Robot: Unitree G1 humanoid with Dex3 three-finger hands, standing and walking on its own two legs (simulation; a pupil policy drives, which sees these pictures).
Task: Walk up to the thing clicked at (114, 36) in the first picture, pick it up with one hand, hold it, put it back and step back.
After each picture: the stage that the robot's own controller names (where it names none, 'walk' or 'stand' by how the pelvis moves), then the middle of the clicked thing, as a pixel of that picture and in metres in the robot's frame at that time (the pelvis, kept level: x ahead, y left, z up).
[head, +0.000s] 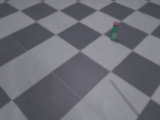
stand; (114, 31) +1.58 -0.41 -0.65
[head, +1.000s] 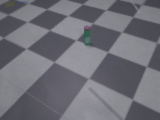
walk; (86, 36) +1.50 +0.02 -0.63
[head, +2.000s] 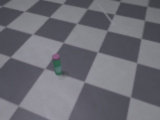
walk; (57, 65) +1.00 +0.28 -0.64
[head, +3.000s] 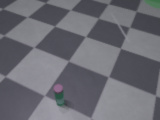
walk; (59, 95) +0.62 +0.19 -0.63
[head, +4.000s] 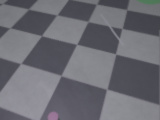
walk; out of the picture +0.40 +0.19 -0.62
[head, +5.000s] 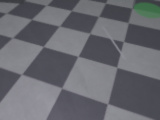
stand; out of the picture +0.34 +0.19 -0.65
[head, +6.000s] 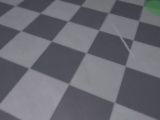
stand; out of the picture +0.33 +0.14 -0.64
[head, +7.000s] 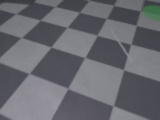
stand; out of the picture +0.35 +0.16 -0.66
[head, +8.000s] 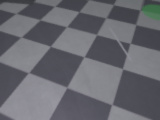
stand; out of the picture +0.36 +0.18 -0.66
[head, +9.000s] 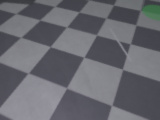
stand; out of the picture +0.35 +0.18 -0.66
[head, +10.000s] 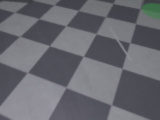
go down; out of the picture +0.35 +0.18 -0.66
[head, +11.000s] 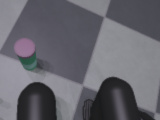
go down; (27, 57) +0.45 +0.18 -0.26
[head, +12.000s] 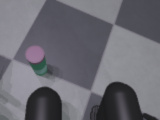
approach; (38, 63) +0.45 +0.16 -0.28
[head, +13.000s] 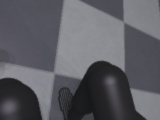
close in; out of the picture +0.45 +0.21 -0.17
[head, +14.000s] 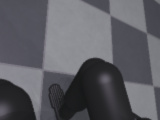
close; out of the picture +0.45 +0.23 -0.17
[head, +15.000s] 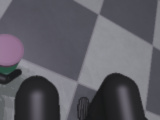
lift; (5, 61) +0.36 +0.23 -0.10
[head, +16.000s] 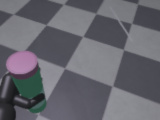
hold; (31, 87) +0.31 +0.17 +0.05
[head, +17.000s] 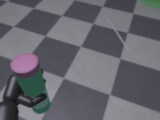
hold; (34, 87) +0.32 +0.16 +0.04
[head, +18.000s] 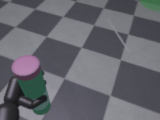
hold; (35, 89) +0.32 +0.16 +0.04
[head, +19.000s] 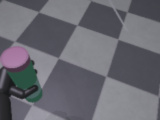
crouch; (26, 79) +0.36 +0.18 +0.00
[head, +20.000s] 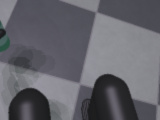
lower; out of the picture +0.51 +0.21 -0.03
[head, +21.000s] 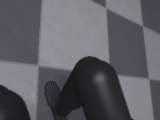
lower; out of the picture +0.49 +0.25 -0.16
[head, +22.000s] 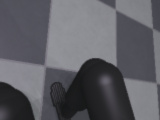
lower; out of the picture +0.47 +0.24 -0.17
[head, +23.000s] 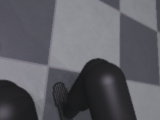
lower; out of the picture +0.46 +0.23 -0.17
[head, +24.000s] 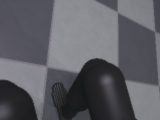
lower; out of the picture +0.45 +0.23 -0.18
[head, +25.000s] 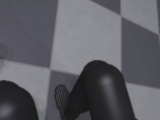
open; out of the picture +0.45 +0.21 -0.18
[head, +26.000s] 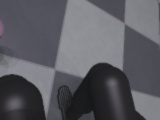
stand; out of the picture +0.44 +0.21 -0.19
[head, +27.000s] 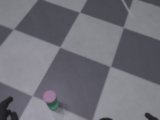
stand; (51, 101) +0.39 +0.15 -0.50
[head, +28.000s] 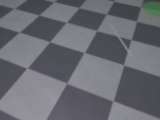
stand; out of the picture +0.36 +0.15 -0.60
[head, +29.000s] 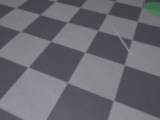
stand; out of the picture +0.37 +0.15 -0.60
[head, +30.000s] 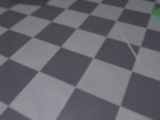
stand; out of the picture +0.38 +0.14 -0.65
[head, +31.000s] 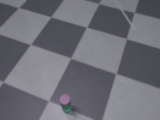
walk; (66, 104) +0.44 +0.11 -0.63
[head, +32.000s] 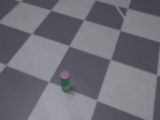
walk; (65, 82) +0.65 +0.11 -0.62
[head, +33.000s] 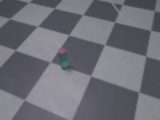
walk; (63, 59) +0.97 +0.21 -0.62
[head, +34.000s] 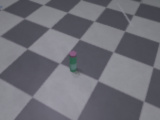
stand; (73, 62) +1.01 +0.10 -0.65
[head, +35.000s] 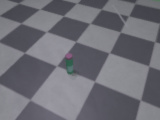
stand; (69, 64) +1.03 +0.13 -0.66
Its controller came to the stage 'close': yes
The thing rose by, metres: 0.69
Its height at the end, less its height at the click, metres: +0.00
